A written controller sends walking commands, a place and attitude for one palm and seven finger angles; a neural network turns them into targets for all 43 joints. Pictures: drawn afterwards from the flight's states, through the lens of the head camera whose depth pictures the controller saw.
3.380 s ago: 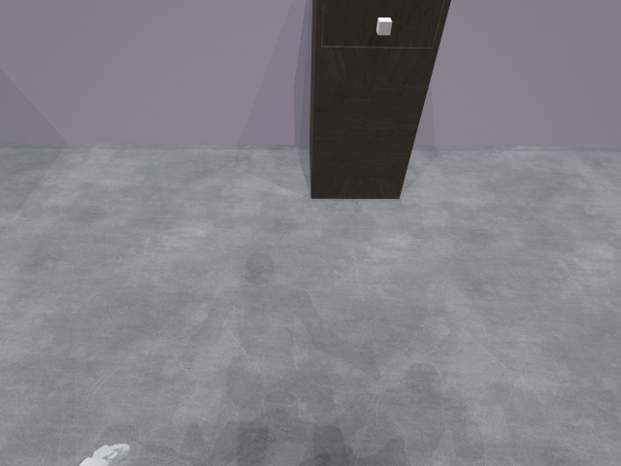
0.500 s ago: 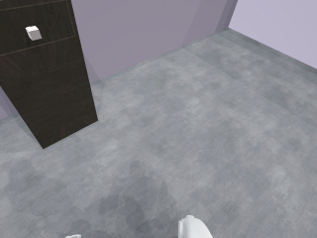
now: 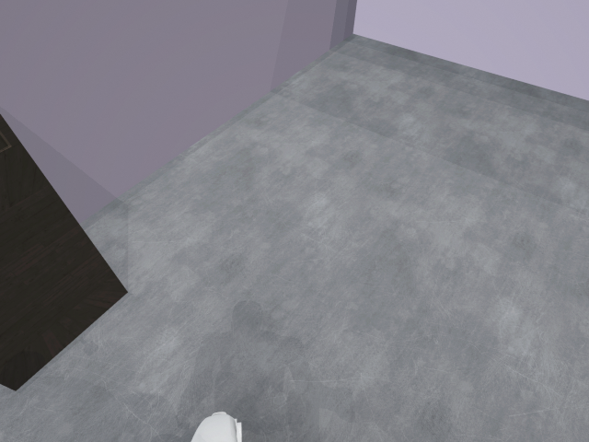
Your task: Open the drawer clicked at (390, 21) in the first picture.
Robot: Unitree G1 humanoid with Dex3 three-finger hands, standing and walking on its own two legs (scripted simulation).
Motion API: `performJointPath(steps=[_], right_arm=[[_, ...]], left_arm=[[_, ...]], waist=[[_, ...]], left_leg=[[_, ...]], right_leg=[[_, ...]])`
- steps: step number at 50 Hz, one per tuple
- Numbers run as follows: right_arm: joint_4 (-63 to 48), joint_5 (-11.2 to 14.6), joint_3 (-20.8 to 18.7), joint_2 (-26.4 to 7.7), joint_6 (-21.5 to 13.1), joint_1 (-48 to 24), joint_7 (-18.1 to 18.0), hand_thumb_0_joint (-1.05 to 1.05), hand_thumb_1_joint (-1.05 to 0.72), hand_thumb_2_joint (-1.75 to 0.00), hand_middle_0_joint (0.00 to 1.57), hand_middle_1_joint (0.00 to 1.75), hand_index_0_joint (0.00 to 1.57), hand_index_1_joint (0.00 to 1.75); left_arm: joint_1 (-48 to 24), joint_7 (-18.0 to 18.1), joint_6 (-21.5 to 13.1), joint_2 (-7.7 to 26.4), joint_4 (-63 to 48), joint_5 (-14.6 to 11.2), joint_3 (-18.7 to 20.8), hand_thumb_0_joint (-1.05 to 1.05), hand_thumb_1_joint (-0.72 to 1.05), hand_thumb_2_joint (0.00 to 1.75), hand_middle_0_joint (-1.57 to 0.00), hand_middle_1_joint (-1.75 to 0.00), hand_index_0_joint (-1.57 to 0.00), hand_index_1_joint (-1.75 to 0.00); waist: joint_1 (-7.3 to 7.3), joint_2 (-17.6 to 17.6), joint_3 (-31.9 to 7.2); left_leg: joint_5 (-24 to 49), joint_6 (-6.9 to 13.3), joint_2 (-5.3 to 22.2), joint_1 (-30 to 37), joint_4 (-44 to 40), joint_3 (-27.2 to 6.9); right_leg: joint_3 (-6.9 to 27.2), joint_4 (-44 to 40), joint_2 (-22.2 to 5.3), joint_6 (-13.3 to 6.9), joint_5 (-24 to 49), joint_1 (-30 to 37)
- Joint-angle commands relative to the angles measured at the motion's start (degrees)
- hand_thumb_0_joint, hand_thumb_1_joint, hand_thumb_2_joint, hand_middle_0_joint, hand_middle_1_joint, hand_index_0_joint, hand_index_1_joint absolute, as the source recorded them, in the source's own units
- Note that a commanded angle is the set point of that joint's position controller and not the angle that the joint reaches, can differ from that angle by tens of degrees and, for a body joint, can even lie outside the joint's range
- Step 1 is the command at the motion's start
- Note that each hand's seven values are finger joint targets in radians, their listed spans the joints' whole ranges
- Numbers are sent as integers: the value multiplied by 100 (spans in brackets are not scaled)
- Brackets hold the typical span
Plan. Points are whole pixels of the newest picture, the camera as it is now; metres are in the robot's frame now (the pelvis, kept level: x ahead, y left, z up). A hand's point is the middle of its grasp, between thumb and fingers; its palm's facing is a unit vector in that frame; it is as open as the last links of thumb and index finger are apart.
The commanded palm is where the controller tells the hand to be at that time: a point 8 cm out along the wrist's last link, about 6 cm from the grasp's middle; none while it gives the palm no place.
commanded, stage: walk to a spot facing it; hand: left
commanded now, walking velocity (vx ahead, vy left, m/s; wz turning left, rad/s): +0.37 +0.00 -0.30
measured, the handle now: out of the picture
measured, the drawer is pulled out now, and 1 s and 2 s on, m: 0.00 0.00 0.00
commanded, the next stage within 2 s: turn to face it in 0.56 s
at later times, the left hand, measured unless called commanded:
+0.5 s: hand (170, 359) +0.28 +0.23 -0.17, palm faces -0.17 -0.97 -0.17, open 7.4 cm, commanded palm none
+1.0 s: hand (249, 300) +0.40 +0.11 -0.16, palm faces -0.30 -0.94 -0.14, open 7.4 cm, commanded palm none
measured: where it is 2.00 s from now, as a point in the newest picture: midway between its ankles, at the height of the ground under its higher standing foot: outside the picture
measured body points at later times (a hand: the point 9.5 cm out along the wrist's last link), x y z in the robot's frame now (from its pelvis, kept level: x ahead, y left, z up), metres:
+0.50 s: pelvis +0.18 +0.06 +0.00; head +0.20 +0.07 +0.45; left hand +0.29 +0.29 -0.15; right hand +0.18 -0.20 -0.13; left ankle +0.20 +0.16 -0.74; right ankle +0.18 -0.09 -0.66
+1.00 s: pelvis +0.23 +0.00 +0.00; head +0.25 +0.00 +0.44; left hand +0.41 +0.16 -0.15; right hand +0.17 -0.21 -0.16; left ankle +0.26 +0.11 -0.70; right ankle +0.23 -0.10 -0.74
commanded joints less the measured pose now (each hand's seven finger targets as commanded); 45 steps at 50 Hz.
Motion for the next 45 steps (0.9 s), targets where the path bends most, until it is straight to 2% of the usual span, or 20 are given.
performJointPath(steps=[1, 6, 8, 9, 10, 11, 12, 15, 17, 24, 30, 31, 32, 33, 34, 35, 36, 37, 41, 45], right_arm=[[-354, 24, 82, -90, -111, -74, 149, 0, -90, -90, 20, 30, 20, 30], [-649, 49, 117, -263, -216, -888, 189, 0, -90, -90, 20, 30, 20, 30], [-526, 39, 72, -459, -267, -488, 111, 0, -90, -90, 20, 30, 20, 30], [-304, 21, 14, -668, -297, 242, 42, 0, -90, -90, 20, 30, 20, 30], [-100, -35, -121, -1222, -339, 1091, -29, 0, -90, -90, 20, 30, 20, 30], [24, -33, -241, -1825, -329, 1701, -39, 0, -90, -90, 20, 30, 20, 30], [-7, 29, -133, -1582, -273, 1607, -36, 0, -90, -90, 20, 30, 20, 30], [-221, 44, 73, -744, -323, 452, -63, 0, -90, -90, 20, 30, 20, 30], [-194, 59, 104, -574, -345, 245, -87, 0, -90, -90, 20, 30, 20, 30], [-238, 52, -54, -706, -219, 239, -93, 0, -90, -90, 20, 30, 20, 30], [-263, 14, -223, -1054, -43, 315, -33, 0, -90, -90, 20, 30, 20, 30], [-262, 14, -233, -1078, -14, 396, -19, 0, -90, -90, 20, 30, 20, 30], [-308, 24, -229, -1107, 7, 378, -5, 0, -90, -90, 20, 30, 20, 30], [-349, 67, -179, -947, 30, 496, 44, 0, -90, -90, 20, 30, 20, 30], [-524, 94, -18, -398, 39, 590, 65, 0, -90, -90, 20, 30, 20, 30], [-539, 153, 15, -527, 133, 467, -51, 0, -90, -90, 20, 30, 20, 30], [-444, 160, 37, -463, 197, 443, -73, 0, -90, -90, 20, 30, 20, 30], [-336, 133, 92, -359, 198, 490, -54, 0, -90, -90, 20, 30, 20, 30], [132, 113, 129, -282, 272, 1013, -25, 0, -90, -90, 20, 30, 20, 30], [89, 120, 112, -268, 339, 678, 1, 0, -90, -90, 20, 30, 20, 30]], left_arm=[[559, 15, -133, 490, -127, 9, 73, 0, 90, 90, -20, -30, -20, -30], [805, 36, -73, 724, -102, 19, 98, 0, 90, 90, -20, -30, -20, -30], [694, 39, -59, 806, -144, -13, 116, 0, 90, 90, -20, -30, -20, -30], [534, 42, -54, 817, -191, -45, 140, 0, 90, 90, -20, -30, -20, -30], [560, 9, -45, 622, -283, -108, 130, 0, 90, 90, -20, -30, -20, -30], [700, -57, -62, 351, -359, -155, 65, 0, 90, 90, -20, -30, -20, -30], [520, -28, -48, 561, -396, -83, 121, 0, 90, 90, -20, -30, -20, -30], [94, -149, 148, 356, -405, 20, 181, 0, 90, 90, -20, -30, -20, -30], [356, -186, 330, 124, -357, 29, 165, 0, 90, 90, -20, -30, -20, -30], [-166, -219, 605, -34, -755, 37, 213, 0, 90, 90, -20, -30, -20, -30], [-639, -198, 501, 127, -1055, 45, 200, 0, 90, 90, -20, -30, -20, -30], [-593, -186, 462, 195, -1062, 58, 203, 0, 90, 90, -20, -30, -20, -30], [-206, -170, 409, 340, -987, 60, 233, 0, 90, 90, -20, -30, -20, -30], [320, -114, 304, 782, -830, 95, 299, 0, 90, 90, -20, -30, -20, -30], [700, -21, 212, 1447, -719, 95, 408, 0, 90, 90, -20, -30, -20, -30], [813, 50, 248, 1504, -646, -47, 365, 0, 90, 90, -20, -30, -20, -30], [420, 114, 265, 1163, -688, -31, 298, 0, 90, 90, -20, -30, -20, -30], [-14, 141, 249, 1030, -778, -2, 244, 0, 90, 90, -20, -30, -20, -30], [-870, 165, 210, 587, -815, 25, 5, 0, 90, 90, -20, -30, -20, -30], [-637, 174, 285, 658, -679, 11, 25, 0, 90, 90, -20, -30, -20, -30]], waist=[[161, -876, 243], [415, -772, 128], [138, -632, -152], [-217, -526, -498], [-529, 336, -1194], [-602, 1798, -1751], [-584, 1137, -1483], [-73, 642, 124], [192, 728, 203], [180, 894, 208], [3, 902, -57], [32, 724, -141], [283, 540, -348], [528, -429, -767], [596, -2116, -1189], [610, -1713, -1597], [420, -1278, -1222], [303, -1419, -1156], [-146, -763, -636], [102, -846, -218]], left_leg=[[452, -53, -149, -43, -1004, 249], [263, 72, -519, 511, -2332, 471], [372, 138, -774, 1498, -3020, 654], [856, 229, -710, 2747, -3467, 564], [1516, 522, 317, 4374, -3533, -490], [2596, 1177, 2013, 5452, -3700, -2218], [2361, 1385, 2175, 4934, -4008, -2222], [1693, 881, 1440, 2707, -4551, -731], [2211, 746, 1179, 2223, -4536, 169], [1954, 868, 1075, 2263, -4563, 1141], [2201, 758, 1276, 2841, -3664, 1349], [2387, 664, 1225, 2803, -3303, 1388], [2532, 474, 1106, 2687, -2563, 1557], [1651, 185, 790, 1790, -1239, 1685], [-1943, -123, -238, 167, 423, 1400], [-2365, -43, -266, 358, 818, 312], [-1957, 10, -138, 452, 857, 62], [-1618, 8, -191, 377, 952, -19], [-851, 12, -289, 1188, -124, -26], [-1011, -24, -430, 1074, -628, 214]], right_leg=[[1135, -854, -1418, -429, 2554, -20], [1423, -450, -1546, -312, 3219, 626], [1393, 231, -1421, -195, 3960, 574], [1264, 1062, -1269, -12, 3895, 51], [909, 2373, -785, 278, 2459, -1010], [315, 4336, -241, 506, -1554, -2307], [657, 5067, -513, 466, -1735, -2515], [555, 5189, -1052, 656, -608, -2505], [358, 4969, -1101, 774, -320, -2212], [-25, 3348, -1243, 979, 252, -2280], [-304, 1602, -966, 832, 43, -1551], [-420, 1279, -830, 781, 139, -1223], [-477, 791, -709, 711, 485, -577], [229, 268, -1232, 484, 1759, 682], [2464, 43, -2847, -196, 4393, 1602], [2175, -4, -3048, -562, 5111, 1477], [1686, -168, -2817, -495, 4408, 1000], [1646, -233, -2625, -428, 3748, 800], [264, -487, -2182, -100, 2698, -275], [263, -716, -2431, -251, 2211, -251]])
